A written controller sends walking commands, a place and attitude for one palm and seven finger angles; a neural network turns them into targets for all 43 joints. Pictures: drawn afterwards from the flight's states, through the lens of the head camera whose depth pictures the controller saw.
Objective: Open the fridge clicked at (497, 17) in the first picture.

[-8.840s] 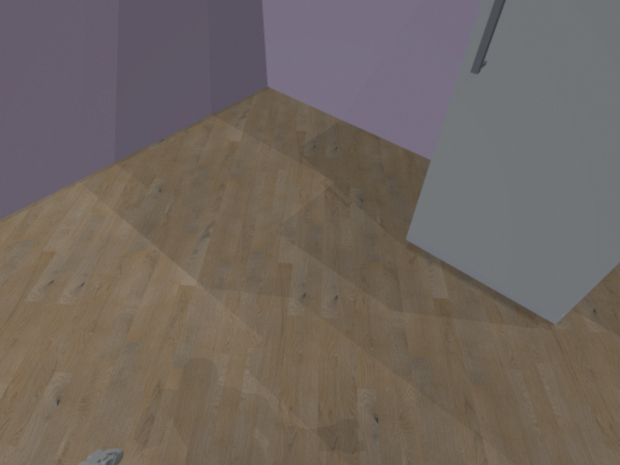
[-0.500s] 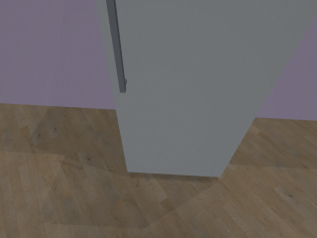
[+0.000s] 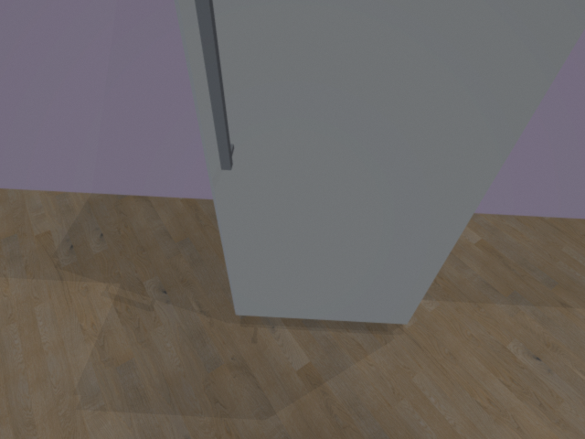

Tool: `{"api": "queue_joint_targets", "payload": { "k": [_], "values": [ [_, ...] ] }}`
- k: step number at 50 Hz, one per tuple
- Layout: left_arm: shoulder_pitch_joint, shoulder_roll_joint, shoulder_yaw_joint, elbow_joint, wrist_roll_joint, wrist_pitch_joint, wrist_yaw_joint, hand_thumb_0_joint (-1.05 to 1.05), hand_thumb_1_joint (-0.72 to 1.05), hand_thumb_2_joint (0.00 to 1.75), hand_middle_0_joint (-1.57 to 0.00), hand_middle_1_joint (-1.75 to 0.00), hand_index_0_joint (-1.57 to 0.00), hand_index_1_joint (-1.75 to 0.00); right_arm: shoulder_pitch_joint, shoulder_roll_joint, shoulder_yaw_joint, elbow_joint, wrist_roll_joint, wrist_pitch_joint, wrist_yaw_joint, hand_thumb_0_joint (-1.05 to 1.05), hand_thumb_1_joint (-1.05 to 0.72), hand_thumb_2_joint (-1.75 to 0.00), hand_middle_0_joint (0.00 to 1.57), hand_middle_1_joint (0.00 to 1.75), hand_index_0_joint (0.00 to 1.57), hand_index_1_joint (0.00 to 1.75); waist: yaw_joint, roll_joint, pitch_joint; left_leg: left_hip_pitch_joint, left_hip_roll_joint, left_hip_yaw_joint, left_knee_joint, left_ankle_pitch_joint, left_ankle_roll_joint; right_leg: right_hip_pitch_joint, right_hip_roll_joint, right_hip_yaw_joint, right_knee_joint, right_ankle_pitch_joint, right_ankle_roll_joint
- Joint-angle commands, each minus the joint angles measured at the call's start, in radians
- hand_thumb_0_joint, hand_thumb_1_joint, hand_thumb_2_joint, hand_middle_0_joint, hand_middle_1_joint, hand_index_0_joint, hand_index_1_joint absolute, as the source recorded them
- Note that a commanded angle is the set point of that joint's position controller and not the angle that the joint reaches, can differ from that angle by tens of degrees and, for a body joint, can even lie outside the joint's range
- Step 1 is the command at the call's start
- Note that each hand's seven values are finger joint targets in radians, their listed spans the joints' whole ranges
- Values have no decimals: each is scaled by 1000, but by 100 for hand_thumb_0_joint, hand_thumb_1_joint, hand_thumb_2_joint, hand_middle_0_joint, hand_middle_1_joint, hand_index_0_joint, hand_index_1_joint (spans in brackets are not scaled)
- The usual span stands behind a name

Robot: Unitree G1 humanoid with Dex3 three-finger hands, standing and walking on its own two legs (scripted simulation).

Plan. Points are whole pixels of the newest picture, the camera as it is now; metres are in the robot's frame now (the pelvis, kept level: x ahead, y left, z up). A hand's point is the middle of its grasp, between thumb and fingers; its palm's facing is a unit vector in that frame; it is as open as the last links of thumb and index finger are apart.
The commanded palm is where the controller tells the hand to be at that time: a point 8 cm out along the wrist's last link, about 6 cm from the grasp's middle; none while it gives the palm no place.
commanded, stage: look again from close up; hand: left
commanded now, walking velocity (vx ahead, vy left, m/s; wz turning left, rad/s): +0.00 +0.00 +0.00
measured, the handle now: (214, 48) +0.59 +0.17 +0.25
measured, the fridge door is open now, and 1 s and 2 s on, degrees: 0 0 0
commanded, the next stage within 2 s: shuffle to correct the standing spot in 0.48 s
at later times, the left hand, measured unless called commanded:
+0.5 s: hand out of the picture +0.01 +0.16 -0.18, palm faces +0.03 -0.99 -0.17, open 7.4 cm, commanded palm none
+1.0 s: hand out of the picture +0.01 +0.17 -0.20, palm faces +0.09 -0.99 -0.11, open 7.4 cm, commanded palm none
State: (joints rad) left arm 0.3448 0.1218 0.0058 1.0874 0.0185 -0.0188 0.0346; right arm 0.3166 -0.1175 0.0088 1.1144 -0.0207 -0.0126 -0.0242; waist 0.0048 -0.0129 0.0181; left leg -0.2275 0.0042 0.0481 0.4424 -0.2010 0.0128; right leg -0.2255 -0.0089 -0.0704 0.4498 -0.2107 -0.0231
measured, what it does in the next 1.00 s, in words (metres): shifts its weight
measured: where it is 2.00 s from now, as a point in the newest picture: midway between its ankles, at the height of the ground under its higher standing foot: outside the picture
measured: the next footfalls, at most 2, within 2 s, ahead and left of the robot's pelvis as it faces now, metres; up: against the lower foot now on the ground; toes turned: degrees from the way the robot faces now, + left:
right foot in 1.28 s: +0.26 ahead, -0.12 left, +0.00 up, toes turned -5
left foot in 1.54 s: +0.17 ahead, +0.11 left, +0.00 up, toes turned +7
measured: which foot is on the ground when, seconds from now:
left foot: down 0.00-1.00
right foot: down 0.00-0.98, up 1.00-1.00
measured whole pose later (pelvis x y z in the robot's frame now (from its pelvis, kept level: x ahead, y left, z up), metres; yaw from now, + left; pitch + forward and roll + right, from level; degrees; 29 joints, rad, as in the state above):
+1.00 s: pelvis +0.08 +0.02 -0.01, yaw -1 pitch +0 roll +0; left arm 0.44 0.12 0.04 1.12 0.03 -0.02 0.02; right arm 0.37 -0.10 0.00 1.12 -0.03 -0.04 -0.02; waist 0.02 -0.06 0.00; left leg -0.19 -0.01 0.07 0.60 -0.41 0.04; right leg -0.21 -0.03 -0.06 0.65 -0.40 -0.02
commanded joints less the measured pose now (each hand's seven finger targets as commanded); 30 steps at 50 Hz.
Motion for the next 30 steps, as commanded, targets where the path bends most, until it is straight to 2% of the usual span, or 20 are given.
{"api": "queue_joint_targets", "payload": {
  "k": [1, 5, 16, 27, 29, 30],
  "values": [
    [76, 92, 16, -27, -2, -10, 2, 0, 90, 90, -20, -30, -20, -30, 63, -95, -20, -28, 5, -15, -5, 0, -90, -90, 20, 30, 20, 30, 1, 11, 72, -52, 88, -99, -113, -60, 12, -16, -97, 123, -113, -59, -20],
    [70, 95, 16, -27, -2, -12, 2, 0, 90, 90, -20, -30, -20, -30, 62, -96, -20, -26, 6, -18, -6, 0, -90, -90, 20, 30, 20, 30, 1, 22, 46, -38, 92, -96, -108, -22, 11, 2, -95, 120, -102, -21, -20],
    [60, 102, 13, -23, -3, -11, 2, 0, 90, 90, -20, -30, -20, -30, 44, -107, -19, -23, 6, -18, -6, 0, -90, -90, 20, 30, 20, 30, 2, 16, 66, -27, 95, -93, -113, -14, 10, -3, -97, 117, -105, -15, -16],
    [46, 116, 14, -23, -3, -14, 0, 0, 90, 90, -20, -30, -20, -30, 32, -118, -18, -21, 7, -21, -6, 0, -90, -90, 20, 30, 20, 30, 4, 8, 49, -11, 96, -92, -108, 31, 9, 21, -102, 113, -107, 19, -15],
    [42, 116, 14, -22, -2, -14, 1, 0, 90, 90, -20, -30, -20, -30, 34, -116, -18, -22, 7, -21, -7, 0, -90, -90, 20, 30, 20, 30, 2, 15, 43, -4, 99, -94, -109, 54, 11, 28, -102, 112, -102, 40, -16],
    [54, 92, 10, -13, -3, -12, 2, 0, 90, 90, -20, -30, -20, -30, 44, -95, -12, -13, 5, -19, -6, 0, -90, -90, 20, 30, 20, 30, 3, 13, 29, 0, 97, -89, -107, 24, 7, 36, -101, 110, -104, 9, -13]
  ]
}}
